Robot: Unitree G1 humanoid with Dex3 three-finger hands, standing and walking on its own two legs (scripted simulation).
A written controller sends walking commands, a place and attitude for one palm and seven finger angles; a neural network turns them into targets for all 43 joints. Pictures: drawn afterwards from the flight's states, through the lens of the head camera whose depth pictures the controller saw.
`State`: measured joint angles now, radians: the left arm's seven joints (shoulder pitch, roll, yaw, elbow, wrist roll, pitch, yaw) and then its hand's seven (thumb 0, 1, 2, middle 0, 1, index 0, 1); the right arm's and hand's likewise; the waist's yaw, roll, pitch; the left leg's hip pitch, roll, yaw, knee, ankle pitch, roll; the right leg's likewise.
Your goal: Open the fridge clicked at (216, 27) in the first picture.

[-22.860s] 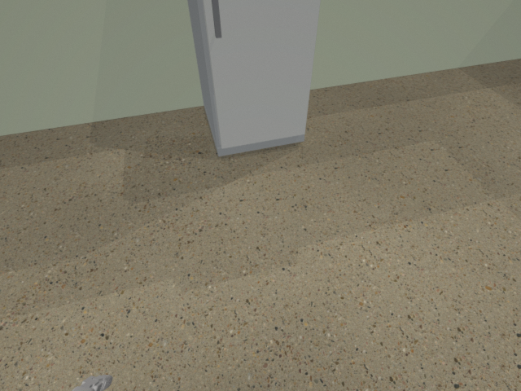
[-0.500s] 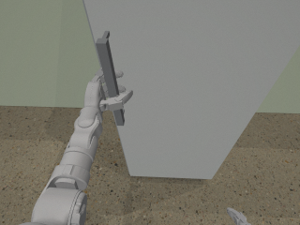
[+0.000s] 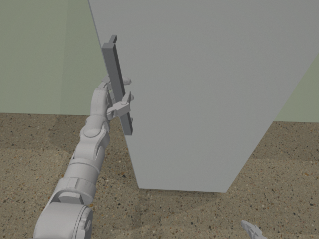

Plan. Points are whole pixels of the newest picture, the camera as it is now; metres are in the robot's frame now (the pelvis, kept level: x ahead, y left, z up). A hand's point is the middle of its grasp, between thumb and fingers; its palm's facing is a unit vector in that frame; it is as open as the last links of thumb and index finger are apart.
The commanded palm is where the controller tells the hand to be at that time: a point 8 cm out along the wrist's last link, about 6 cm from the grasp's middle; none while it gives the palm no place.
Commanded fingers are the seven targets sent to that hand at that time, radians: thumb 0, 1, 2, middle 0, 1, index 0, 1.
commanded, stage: grip the handle and tug to test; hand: left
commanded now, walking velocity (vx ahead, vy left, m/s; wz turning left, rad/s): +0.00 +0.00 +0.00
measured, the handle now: (122, 93) +0.47 +0.13 +0.12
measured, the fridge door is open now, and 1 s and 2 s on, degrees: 0 5 39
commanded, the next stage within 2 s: pull the door a little, standing still in 0.40 s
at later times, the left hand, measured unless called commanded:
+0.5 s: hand (126, 104) +0.41 +0.11 +0.13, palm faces -0.01 -1.00 +0.00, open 5.9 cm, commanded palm +0.37 +0.15 +0.13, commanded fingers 0.00 0.90 0.90 -0.45 -1.40 -0.45 -1.40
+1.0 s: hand (124, 118) +0.36 +0.10 +0.13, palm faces -0.05 -1.00 -0.01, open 6.3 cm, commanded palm +0.29 +0.15 +0.13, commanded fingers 0.00 0.90 0.90 -0.45 -1.40 -0.45 -1.40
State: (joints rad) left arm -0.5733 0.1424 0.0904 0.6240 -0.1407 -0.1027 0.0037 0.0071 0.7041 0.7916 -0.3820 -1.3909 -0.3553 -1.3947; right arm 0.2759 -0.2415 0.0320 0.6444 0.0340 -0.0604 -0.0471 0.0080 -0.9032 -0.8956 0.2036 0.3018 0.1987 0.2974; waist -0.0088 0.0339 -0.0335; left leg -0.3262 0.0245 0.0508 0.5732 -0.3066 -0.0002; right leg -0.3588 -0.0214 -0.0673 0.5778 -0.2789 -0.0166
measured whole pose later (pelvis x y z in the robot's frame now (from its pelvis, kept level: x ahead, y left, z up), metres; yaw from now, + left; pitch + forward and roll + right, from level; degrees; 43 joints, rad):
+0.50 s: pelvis +0.02 +0.00 +0.00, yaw -1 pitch +3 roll +0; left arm -0.40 0.13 0.09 0.37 -0.14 0.00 0.00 0.01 0.74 0.76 -0.32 -1.40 -0.31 -1.40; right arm 0.26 -0.24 0.03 0.59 0.03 -0.03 -0.04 0.01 -0.90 -0.90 0.20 0.30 0.20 0.30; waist -0.01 0.04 -0.05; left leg -0.26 0.03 0.07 0.53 -0.33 0.00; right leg -0.31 -0.01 -0.05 0.54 -0.30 -0.02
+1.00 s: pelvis +0.05 +0.00 +0.01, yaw -3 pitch +3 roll +0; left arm 0.01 0.11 0.06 -0.10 -0.15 0.12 -0.02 0.01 0.72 0.74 -0.27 -1.35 -0.26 -1.36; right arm 0.25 -0.22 0.03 0.51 0.02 0.05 -0.01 0.01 -0.90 -0.90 0.20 0.30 0.20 0.30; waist -0.01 0.04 -0.07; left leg -0.17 0.04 0.09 0.48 -0.33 0.00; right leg -0.23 0.00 -0.02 0.49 -0.30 -0.01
